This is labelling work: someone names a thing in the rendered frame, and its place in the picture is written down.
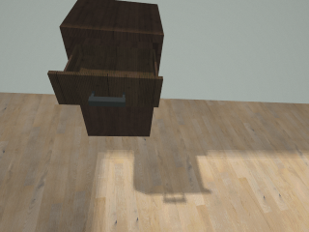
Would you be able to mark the cabinet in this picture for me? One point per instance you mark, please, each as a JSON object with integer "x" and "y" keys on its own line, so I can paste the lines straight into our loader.
{"x": 121, "y": 24}

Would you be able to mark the handle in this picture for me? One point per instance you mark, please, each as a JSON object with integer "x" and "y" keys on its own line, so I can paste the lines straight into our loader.
{"x": 107, "y": 101}

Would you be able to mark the drawer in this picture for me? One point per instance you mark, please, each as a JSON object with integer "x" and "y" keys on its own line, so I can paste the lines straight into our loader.
{"x": 109, "y": 71}

